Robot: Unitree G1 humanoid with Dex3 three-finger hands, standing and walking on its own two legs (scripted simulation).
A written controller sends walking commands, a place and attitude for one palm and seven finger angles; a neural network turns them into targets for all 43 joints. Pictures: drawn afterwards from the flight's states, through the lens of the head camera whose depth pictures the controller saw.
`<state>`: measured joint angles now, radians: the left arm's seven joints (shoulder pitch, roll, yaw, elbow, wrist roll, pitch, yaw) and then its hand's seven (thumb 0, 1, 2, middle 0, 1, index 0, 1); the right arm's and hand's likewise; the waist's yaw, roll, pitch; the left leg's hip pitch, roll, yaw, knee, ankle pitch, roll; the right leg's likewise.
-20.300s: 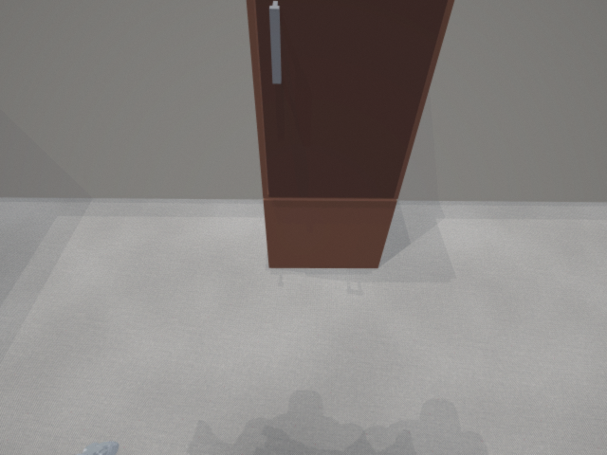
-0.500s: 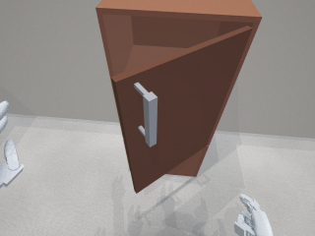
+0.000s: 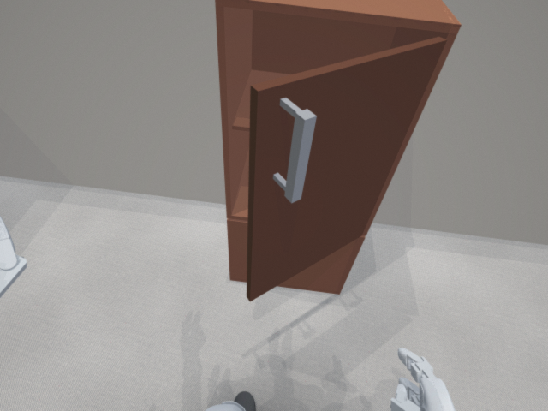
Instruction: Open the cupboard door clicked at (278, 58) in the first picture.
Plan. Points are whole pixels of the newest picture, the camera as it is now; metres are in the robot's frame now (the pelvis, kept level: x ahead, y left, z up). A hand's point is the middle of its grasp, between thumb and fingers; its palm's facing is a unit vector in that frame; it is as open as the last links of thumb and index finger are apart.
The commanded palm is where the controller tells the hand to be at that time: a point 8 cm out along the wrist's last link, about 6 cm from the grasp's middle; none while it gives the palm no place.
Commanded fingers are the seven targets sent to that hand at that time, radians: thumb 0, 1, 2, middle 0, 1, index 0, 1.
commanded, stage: stop stepping back and stand still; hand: left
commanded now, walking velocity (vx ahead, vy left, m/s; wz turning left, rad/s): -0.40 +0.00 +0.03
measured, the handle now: (290, 153) +0.45 +0.01 +0.16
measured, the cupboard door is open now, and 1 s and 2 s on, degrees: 41 41 41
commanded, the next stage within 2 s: let the arm hang, fingers relaxed in 1.76 s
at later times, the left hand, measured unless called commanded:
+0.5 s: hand out of the picture +0.10 +0.26 +0.19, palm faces +0.25 -0.83 -0.49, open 7.4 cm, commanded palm +0.06 +0.32 +0.19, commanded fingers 0.00 0.90 0.90 -0.20 -0.30 -0.20 -0.30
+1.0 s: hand out of the picture +0.11 +0.30 +0.19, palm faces +0.33 -0.82 -0.47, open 7.4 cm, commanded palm +0.05 +0.35 +0.19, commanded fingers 0.00 0.90 0.90 -0.20 -0.30 -0.20 -0.30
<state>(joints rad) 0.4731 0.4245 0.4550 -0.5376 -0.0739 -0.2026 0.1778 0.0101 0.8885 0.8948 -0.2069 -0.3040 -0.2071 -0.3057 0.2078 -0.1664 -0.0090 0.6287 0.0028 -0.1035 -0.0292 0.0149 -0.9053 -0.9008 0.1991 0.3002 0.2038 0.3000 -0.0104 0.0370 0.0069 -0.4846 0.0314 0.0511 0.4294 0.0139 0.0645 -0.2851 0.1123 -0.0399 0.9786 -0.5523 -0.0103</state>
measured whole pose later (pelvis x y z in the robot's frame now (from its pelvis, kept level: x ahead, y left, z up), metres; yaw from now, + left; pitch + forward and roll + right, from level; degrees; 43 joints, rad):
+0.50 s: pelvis -0.12 +0.04 +0.02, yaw -7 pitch -1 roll -2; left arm 0.65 0.46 0.42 -0.57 -0.05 -0.18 0.14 0.01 0.89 0.89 -0.21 -0.30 -0.21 -0.31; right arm 0.27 -0.17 0.00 0.60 -0.01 -0.12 -0.05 0.01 -0.90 -0.90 0.20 0.30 0.20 0.30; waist -0.04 -0.01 -0.01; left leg -0.28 -0.01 0.02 0.34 -0.15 0.02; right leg -0.15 0.08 -0.07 0.51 -0.47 -0.03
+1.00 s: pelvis -0.12 +0.06 +0.01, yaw -7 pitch -2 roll -1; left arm 0.53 0.43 0.44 -0.46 -0.05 -0.22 0.14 0.01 0.89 0.89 -0.21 -0.30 -0.21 -0.31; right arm 0.23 -0.20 -0.01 0.62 0.01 -0.14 -0.06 0.01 -0.91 -0.90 0.20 0.30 0.20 0.30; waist -0.02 0.00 0.02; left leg -0.24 0.05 0.03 0.54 -0.26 -0.02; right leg -0.14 0.03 -0.05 0.49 -0.32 -0.03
